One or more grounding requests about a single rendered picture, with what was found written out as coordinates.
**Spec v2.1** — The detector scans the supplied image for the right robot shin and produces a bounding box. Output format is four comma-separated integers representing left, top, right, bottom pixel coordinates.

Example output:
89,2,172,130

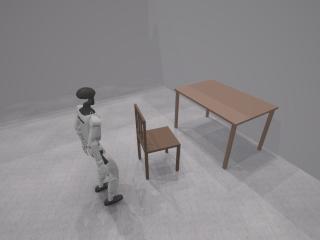
107,176,120,201

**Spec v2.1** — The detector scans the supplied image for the humanoid robot head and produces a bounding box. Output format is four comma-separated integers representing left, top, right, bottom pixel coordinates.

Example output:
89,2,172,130
76,87,96,116

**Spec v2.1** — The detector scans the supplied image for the robot left upper arm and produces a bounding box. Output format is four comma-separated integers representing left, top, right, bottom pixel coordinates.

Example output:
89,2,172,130
74,105,83,131

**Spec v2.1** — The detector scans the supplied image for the robot right hand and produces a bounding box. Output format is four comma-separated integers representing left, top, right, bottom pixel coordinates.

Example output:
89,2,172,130
98,164,110,180

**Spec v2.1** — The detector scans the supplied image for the robot right forearm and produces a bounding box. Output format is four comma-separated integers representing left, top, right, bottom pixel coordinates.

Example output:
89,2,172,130
90,142,105,167

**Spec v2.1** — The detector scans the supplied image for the robot right upper arm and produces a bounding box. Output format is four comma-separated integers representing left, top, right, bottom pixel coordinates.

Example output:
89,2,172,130
88,115,102,148

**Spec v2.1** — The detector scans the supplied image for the robot left forearm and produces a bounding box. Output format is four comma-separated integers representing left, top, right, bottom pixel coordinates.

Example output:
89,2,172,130
75,129,87,145

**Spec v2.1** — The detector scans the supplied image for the chair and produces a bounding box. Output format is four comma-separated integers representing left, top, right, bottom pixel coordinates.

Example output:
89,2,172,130
134,104,181,180

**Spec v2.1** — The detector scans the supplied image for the table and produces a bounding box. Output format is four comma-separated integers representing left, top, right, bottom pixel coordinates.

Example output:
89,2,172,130
174,79,279,170

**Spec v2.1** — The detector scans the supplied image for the robot left hand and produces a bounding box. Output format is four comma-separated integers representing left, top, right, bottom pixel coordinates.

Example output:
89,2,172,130
82,143,89,156

